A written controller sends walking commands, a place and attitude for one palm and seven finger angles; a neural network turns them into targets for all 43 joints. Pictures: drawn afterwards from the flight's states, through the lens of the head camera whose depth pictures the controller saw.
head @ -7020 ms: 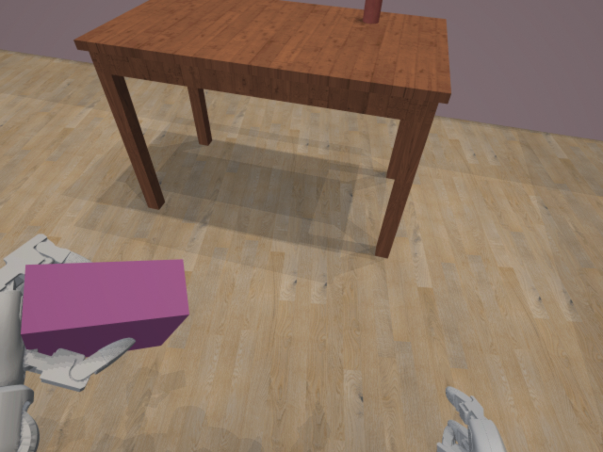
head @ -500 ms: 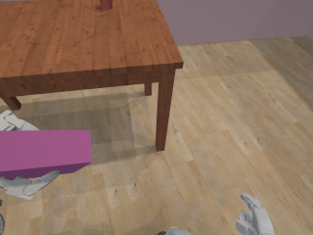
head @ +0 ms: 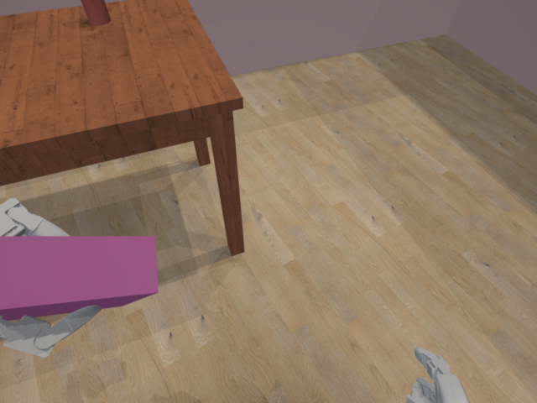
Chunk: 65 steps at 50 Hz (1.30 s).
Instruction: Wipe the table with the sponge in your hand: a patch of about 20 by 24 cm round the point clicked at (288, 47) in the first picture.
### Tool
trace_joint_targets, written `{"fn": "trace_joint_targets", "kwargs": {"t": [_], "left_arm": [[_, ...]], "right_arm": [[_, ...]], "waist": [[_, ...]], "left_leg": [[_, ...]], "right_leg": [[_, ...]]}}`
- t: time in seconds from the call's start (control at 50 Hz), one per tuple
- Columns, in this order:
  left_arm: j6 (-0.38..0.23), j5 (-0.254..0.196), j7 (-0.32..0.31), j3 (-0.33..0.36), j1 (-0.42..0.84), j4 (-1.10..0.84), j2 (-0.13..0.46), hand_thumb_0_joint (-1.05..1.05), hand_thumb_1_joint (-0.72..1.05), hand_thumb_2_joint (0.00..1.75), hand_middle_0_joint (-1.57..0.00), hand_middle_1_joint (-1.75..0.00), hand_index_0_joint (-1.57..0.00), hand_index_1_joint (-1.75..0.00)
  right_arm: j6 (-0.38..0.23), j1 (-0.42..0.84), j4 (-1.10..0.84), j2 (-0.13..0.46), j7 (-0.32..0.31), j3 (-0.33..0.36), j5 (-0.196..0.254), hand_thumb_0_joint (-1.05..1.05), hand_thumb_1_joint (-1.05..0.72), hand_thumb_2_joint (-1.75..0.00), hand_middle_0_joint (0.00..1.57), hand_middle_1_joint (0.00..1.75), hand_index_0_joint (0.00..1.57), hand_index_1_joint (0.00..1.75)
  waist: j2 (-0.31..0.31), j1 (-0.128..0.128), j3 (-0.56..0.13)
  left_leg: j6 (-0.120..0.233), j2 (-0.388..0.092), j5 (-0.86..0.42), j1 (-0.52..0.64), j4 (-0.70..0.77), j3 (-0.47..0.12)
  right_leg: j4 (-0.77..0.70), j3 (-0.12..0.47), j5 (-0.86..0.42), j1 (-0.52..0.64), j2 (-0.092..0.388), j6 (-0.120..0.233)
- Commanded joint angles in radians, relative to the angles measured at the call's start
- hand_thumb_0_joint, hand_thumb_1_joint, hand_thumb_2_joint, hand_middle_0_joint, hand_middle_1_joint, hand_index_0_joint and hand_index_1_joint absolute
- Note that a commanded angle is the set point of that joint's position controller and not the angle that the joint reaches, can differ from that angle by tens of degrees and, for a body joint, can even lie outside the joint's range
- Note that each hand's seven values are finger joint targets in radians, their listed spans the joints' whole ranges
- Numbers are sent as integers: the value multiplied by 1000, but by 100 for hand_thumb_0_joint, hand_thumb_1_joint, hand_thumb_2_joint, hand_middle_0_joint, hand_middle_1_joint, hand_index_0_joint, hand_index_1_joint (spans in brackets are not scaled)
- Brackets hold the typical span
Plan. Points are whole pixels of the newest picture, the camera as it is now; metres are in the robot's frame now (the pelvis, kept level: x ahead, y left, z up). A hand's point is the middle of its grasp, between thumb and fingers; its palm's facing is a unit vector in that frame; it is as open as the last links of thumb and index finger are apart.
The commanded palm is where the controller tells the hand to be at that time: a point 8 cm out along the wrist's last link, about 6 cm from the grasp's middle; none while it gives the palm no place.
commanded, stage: take the last steps up to it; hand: left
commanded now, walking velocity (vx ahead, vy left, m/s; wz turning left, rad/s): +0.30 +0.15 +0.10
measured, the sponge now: (96, 277) +0.23 +0.19 +0.15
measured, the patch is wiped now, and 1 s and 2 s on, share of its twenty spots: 0.00 0.00 0.00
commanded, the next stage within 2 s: come to a stop and stand still in 1.26 s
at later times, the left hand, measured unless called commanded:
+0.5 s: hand (31, 245) +0.26 +0.26 +0.17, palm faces +0.40 -0.78 -0.48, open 9.9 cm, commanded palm +0.20 +0.30 +0.18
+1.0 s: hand (43, 168) +0.37 +0.30 +0.17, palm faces +0.43 -0.76 -0.48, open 9.9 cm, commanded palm +0.31 +0.34 +0.18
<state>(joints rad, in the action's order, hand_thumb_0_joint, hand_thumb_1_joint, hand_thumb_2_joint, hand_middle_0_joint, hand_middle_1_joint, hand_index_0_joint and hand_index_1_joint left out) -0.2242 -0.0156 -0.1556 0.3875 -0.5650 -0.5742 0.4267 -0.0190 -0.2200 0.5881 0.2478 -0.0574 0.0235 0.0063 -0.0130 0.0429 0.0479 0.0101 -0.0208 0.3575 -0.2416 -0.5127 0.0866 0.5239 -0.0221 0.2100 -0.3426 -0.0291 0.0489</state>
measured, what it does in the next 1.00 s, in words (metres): walks ahead: left foot, then right foot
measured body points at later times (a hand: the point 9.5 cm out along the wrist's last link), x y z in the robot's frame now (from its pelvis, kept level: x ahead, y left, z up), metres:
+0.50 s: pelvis +0.06 +0.02 +0.01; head +0.09 +0.01 +0.45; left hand +0.23 +0.30 +0.19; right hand +0.22 -0.22 -0.09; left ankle +0.10 +0.16 -0.71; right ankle +0.03 -0.11 -0.73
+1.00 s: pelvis +0.16 +0.05 +0.00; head +0.20 +0.02 +0.45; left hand +0.34 +0.34 +0.19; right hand +0.32 -0.18 -0.12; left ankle +0.12 +0.18 -0.65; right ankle +0.16 -0.04 -0.73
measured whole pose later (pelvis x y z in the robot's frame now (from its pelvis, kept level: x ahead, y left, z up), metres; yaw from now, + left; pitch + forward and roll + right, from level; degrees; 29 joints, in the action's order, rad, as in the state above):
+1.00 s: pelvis +0.16 +0.05 +0.00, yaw +3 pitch +1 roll +2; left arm -0.25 -0.01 -0.14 0.36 -0.45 -0.42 0.33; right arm -0.05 -0.19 0.69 0.22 -0.04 0.01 0.01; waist 0.04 -0.01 0.06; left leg -0.02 -0.03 0.38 -0.50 -1.16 0.05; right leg 0.58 -0.17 0.32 -0.26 0.08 0.03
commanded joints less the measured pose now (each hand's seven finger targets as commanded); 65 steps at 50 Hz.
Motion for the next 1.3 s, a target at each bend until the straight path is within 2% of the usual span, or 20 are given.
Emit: {"fn": "trace_joint_targets", "kwargs": {"t": [0.0, 0.04, 0.16, 0.18, 0.22, 0.24, 0.34, 0.48, 0.56, 0.66, 0.78, 0.82, 0.84, 0.86, 0.94, 1.06, 1.14, 1.18, 1.22, 1.28], "left_arm": [[-66, -11, -26, 113, 67, -135, 114, 0, 10, 130, -120, -160, -120, -160], [-67, 6, -17, 81, 119, -87, 103, 0, 10, 130, -120, -160, -120, -160], [-68, 17, -14, 28, 223, -102, 83, 0, 10, 130, -120, -160, -120, -160], [-73, 21, -15, 38, 238, -96, 92, 0, 10, 130, -120, -160, -120, -160], [-76, 6, -24, 110, 248, -60, 160, 0, 10, 130, -120, -160, -120, -160], [-77, -4, -15, 96, 230, -40, 144, 0, 10, 130, -120, -160, -120, -160], [-109, -4, -2, 114, 124, -70, 126, 0, 10, 130, -120, -160, -120, -160], [-81, -1, -31, 81, 175, -157, 101, 0, 10, 130, -120, -160, -120, -160], [-96, -5, -26, 101, 220, -152, 152, 0, 10, 130, -120, -160, -120, -160], [-91, -12, -13, 88, 137, -232, 105, 0, 10, 130, -120, -160, -120, -160], [-60, -18, -15, 108, 89, -106, 108, 0, 10, 130, -120, -160, -120, -160], [-53, -5, -14, 109, 130, -47, 119, 0, 10, 130, -120, -160, -120, -160], [-51, -3, -15, 124, 154, -26, 145, 0, 10, 130, -120, -160, -120, -160], [-50, -24, -13, 136, 195, 0, 146, 0, 10, 130, -120, -160, -120, -160], [-100, -4, 1, 102, 166, -68, 119, 0, 10, 130, -120, -160, -120, -160], [-105, 1, -36, 149, 62, -166, 152, 0, 10, 130, -120, -160, -120, -160], [-99, 1, -47, 145, 101, -194, 139, 0, 10, 130, -120, -160, -120, -160], [-109, -11, -44, 128, 120, -206, 121, 0, 10, 130, -120, -160, -120, -160], [-112, -12, -27, 137, 109, -104, 151, 0, 10, 130, -120, -160, -120, -160], [-108, -14, -16, 117, 131, -201, 131, 0, 10, 130, -120, -160, -120, -160]], "right_arm": [[-71, 81, -140, 90, -15, 30, -4, 0, -90, -90, 20, 30, 20, 30], [-98, 89, -118, 77, -15, 28, -6, 0, -90, -90, 20, 30, 20, 30], [-134, 75, -86, 92, -11, 31, -5, 0, -90, -90, 20, 30, 20, 30], [-132, 79, -87, 82, -9, 33, -6, 0, -90, -90, 20, 30, 20, 30], [-122, 92, -95, 67, -1, 40, -2, 0, -90, -90, 20, 30, 20, 30], [-116, 84, -84, 85, 4, 57, -3, 0, -90, -90, 20, 30, 20, 30], [-72, 101, -85, 38, 11, 20, -7, 0, -90, -90, 20, 30, 20, 30], [-95, 82, -135, 27, -10, 32, -9, 0, -90, -90, 20, 30, 20, 30], [-120, 62, -130, 63, -11, 47, 0, 0, -90, -90, 20, 30, 20, 30], [-146, 81, -101, 56, 5, 47, 14, 0, -90, -90, 20, 30, 20, 30], [-143, 78, -86, 59, -12, 28, 2, 0, -90, -90, 20, 30, 20, 30], [-123, 78, -84, 48, -15, 30, 4, 0, -90, -90, 20, 30, 20, 30], [-114, 87, -100, 32, -9, 25, 2, 0, -90, -90, 20, 30, 20, 30], [-116, 101, -105, 55, 4, 34, 4, 0, -90, -90, 20, 30, 20, 30], [-91, 115, -67, 40, 15, 16, -3, 0, -90, -90, 20, 30, 20, 30], [-90, 112, -126, 23, 9, 33, -13, 0, -90, -90, 20, 30, 20, 30], [-86, 68, -142, 30, -5, 51, -11, 0, -90, -90, 20, 30, 20, 30], [-91, 51, -149, 77, -7, 71, 3, 0, -90, -90, 20, 30, 20, 30], [-109, 49, -133, 81, -1, 67, 4, 0, -90, -90, 20, 30, 20, 30], [-120, 74, -114, 67, 6, 61, 12, 0, -90, -90, 20, 30, 20, 30]], "waist": [[305, -31, -94], [254, -21, 12], [200, -39, -50], [111, -39, -63], [-244, -55, -101], [-196, -52, -62], [-119, -38, -71], [-87, -46, -133], [312, -29, -196], [228, -48, -144], [170, -51, -142], [-38, -56, -153], [-285, -51, -145], [-309, -59, -127], [-98, -46, -81], [-151, -73, -181], [-87, -41, -211], [246, -28, -253], [287, -35, -220], [233, -44, -155]], "left_leg": [[179, -321, 128, 103, 306, -409], [222, -316, 206, -65, 315, -395], [102, -169, -82, -89, 59, -123], [74, -134, -52, -194, -67, -82], [-3, 1, 178, -442, -529, -31], [-17, -32, 126, -436, -643, -121], [-29, -92, -27, -341, -451, -66], [-5, -5, -149, 87, 60, 110], [242, -386, -265, 276, 213, -466], [207, -262, -236, 114, 208, -189], [120, -228, -183, -4, 112, -88], [66, -139, -52, -175, -176, -6], [9, -5, 127, -401, -437, 59], [-14, -5, 158, -462, -638, -58], [-43, -76, 9, -478, -713, -100], [-24, -23, -53, -196, -155, 79], [-20, 15, -226, 50, 83, 135], [103, -231, -544, 310, 102, -173], [248, -391, -468, 224, 173, -417], [212, -294, -416, 124, 150, -231]], "right_leg": [[267, -21, 341, -137, 18, -46], [416, -7, 277, -144, 61, -55], [-52, -120, 133, 173, 56, -57], [-118, 0, 119, 283, 136, -17], [-283, 550, 126, 367, 483, 150], [-325, 568, 218, 282, 495, 167], [-237, 125, -191, 217, 369, 106], [-71, 30, -13, 136, 260, 27], [666, -28, 443, -249, 83, -63], [524, -60, 241, -209, 141, -77], [67, -164, 141, 102, 72, -78], [-136, 36, 93, 283, 199, -14], [-228, 439, 30, 386, 428, 96], [-283, 583, 76, 345, 517, 134], [-190, 165, -373, 308, 416, 98], [-97, 11, -601, 345, 351, 68], [49, -33, -426, 258, 287, 9], [411, -123, 104, -44, 132, -68], [681, -28, 466, -226, 100, -65], [552, -43, 325, -213, 139, -78]]}}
